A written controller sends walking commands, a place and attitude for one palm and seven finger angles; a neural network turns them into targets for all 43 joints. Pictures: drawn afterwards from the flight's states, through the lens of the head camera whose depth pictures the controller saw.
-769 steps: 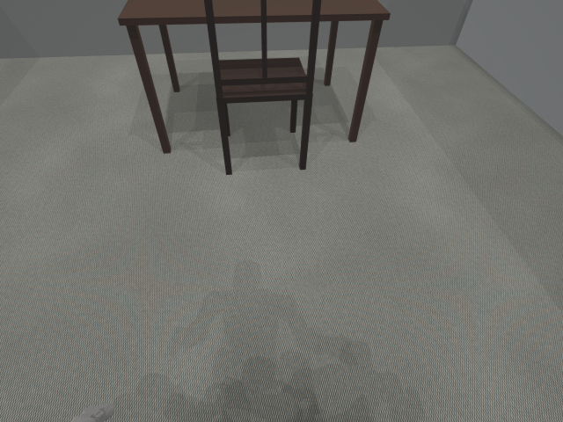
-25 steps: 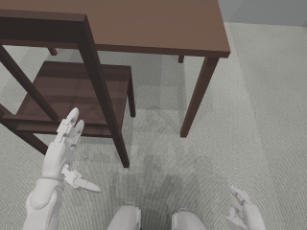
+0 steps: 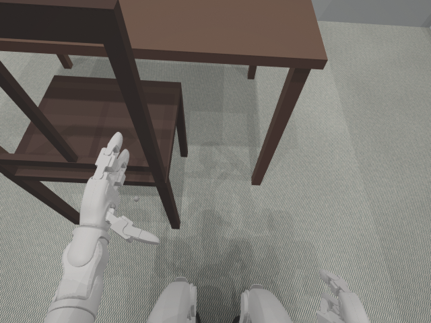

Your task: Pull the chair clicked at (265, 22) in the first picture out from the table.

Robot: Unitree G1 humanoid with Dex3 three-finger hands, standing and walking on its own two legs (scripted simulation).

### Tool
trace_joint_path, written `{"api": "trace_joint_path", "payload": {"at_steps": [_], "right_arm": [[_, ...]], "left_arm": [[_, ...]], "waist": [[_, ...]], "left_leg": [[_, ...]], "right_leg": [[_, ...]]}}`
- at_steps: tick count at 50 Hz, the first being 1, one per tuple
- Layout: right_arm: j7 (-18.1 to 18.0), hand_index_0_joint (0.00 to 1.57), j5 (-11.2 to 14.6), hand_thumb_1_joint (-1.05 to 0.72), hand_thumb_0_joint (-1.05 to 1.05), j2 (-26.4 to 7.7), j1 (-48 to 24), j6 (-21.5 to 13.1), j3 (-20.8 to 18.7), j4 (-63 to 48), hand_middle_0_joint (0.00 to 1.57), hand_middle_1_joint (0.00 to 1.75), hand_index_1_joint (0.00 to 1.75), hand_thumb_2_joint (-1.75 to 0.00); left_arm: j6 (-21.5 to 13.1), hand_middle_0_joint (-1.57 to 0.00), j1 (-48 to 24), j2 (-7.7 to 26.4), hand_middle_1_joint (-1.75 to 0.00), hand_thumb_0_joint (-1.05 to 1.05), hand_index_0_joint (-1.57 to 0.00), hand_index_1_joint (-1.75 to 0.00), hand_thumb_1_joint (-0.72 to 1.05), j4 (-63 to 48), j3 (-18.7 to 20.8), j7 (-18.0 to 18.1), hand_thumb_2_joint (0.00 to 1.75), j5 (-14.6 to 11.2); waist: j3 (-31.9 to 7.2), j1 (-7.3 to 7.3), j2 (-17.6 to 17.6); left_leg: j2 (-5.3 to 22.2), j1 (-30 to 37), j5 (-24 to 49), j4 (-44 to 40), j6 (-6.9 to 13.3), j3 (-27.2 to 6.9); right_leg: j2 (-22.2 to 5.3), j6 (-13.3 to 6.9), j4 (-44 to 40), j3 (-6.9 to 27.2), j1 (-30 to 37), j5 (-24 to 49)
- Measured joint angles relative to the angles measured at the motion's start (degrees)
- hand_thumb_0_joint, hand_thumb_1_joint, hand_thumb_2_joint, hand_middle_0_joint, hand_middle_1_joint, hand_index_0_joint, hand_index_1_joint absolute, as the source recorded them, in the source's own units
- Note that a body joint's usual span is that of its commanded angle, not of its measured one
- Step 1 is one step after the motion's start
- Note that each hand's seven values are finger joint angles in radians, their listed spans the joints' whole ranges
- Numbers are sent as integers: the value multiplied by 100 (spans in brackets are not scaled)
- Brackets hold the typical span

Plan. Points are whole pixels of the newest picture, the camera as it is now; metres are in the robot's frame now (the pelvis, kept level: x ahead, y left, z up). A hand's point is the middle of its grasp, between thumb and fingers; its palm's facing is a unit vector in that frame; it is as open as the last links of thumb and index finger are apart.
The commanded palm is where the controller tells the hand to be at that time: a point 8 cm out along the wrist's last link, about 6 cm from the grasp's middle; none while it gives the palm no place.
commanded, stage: aim the fingers beside a spindle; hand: left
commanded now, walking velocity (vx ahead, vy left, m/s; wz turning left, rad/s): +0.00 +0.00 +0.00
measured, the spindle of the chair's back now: (34, 114) +0.48 +0.37 +0.05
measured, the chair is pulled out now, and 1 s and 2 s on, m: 0.00 0.00 0.00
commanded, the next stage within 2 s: none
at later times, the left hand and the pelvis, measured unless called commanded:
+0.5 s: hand (137, 201) +0.32 +0.16 +0.02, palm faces -0.04 -1.00 -0.01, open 16.9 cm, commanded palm +0.30 +0.21 +0.02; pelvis +0.00 +0.00 +0.00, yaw +0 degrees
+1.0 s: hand (141, 204) +0.32 +0.15 +0.01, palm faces -0.05 -1.00 -0.01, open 16.9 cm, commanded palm +0.31 +0.21 +0.03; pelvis +0.00 +0.00 +0.00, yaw +0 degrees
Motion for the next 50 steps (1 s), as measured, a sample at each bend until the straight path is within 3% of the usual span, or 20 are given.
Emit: {"api": "trace_joint_path", "payload": {"at_steps": [8, 17, 25, 33, 38, 43, 46, 50], "right_arm": [[30, 21, -1, -90, 1, 2, -50, 126, -10, 38, 20, 30, 30, -90], [34, 21, 14, -90, 1, 45, -31, 266, -14, -19, 20, 30, 30, -90], [6, 21, 49, -90, 1, 2, -47, 242, -9, -12, 20, 30, 30, -90], [-23, 21, 5, -90, 1, 27, -163, 220, -26, -36, 20, 30, 30, -90], [-7, 21, 29, -90, 1, 35, -141, 246, -18, -43, 20, 30, 30, -90], [-13, 21, 75, -90, 1, 0, -67, 225, -3, -24, 20, 30, 30, -90], [-35, 21, 67, -90, 1, -3, -60, 195, 14, -16, 20, 30, 30, -90], [-56, 21, 17, -90, 1, 25, -111, 166, 19, -19, 20, 30, 30, -90]], "left_arm": [[-4, -6, -292, -60, -8, -1, -6, -8, -50, 278, -102, 55, 30, 79], [-52, -6, -54, 7, -8, -1, -6, -8, -50, 72, 52, 140, 30, 62], [-50, -6, 3, 7, -8, -1, -6, -8, -50, 182, -70, -67, 30, -53], [-128, -6, -4, -9, -8, -1, -6, -8, -50, 75, 8, 18, 30, 53], [-120, -6, -26, 148, -8, -1, -6, -8, -50, 82, 227, -7, 30, -62], [-6, -6, 92, 92, -8, -1, -6, -8, -50, 83, 6, -218, 30, -183], [2, -6, 90, -16, -8, -1, -6, -8, -50, 175, -140, -241, 30, -123], [-72, -6, -72, -37, -8, -1, -6, -8, -50, 243, -55, -49, 30, 38]], "waist": [[-30, -16, -5], [-33, 8, -12], [-54, 40, 0], [-19, -6, -68], [-27, 15, -31], [-60, 54, 43], [-67, 39, 27], [-16, -16, -46]], "left_leg": [[0, -154, -27, 106, 12, 15], [24, -31, -26, 21, 2, 50], [2, -17, -9, 15, -17, -31], [31, -65, -24, 84, -32, -16], [35, -45, -15, 72, -39, -31], [13, 2, 12, 15, -22, -54], [6, -25, 14, 27, -12, -50], [22, -136, -9, 131, -15, -37]], "right_leg": [[-7, 6, 114, 10, -160, -29], [23, 1, 46, 54, -66, -15], [9, -20, 9, -25, -8, -15], [32, -39, 87, -11, -74, -23], [40, -45, 65, -23, -46, -11], [24, -26, -13, -43, 23, 14], [17, -18, 3, -39, -5, 14], [25, -29, 114, -32, -126, -7]]}}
